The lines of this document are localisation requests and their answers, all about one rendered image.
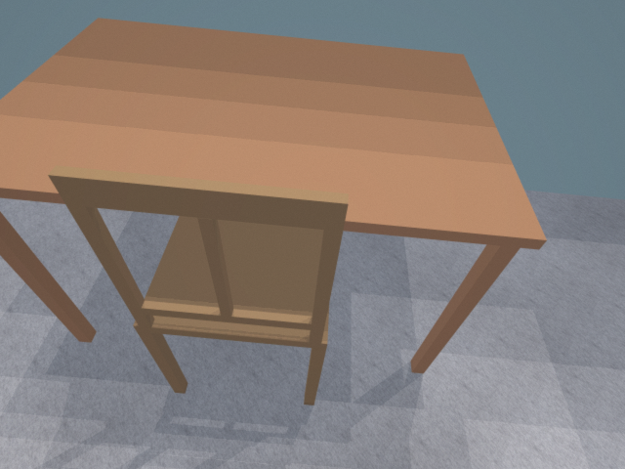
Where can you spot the chair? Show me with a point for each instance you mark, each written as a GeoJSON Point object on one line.
{"type": "Point", "coordinates": [244, 262]}

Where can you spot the table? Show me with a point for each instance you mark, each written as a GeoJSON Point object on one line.
{"type": "Point", "coordinates": [406, 133]}

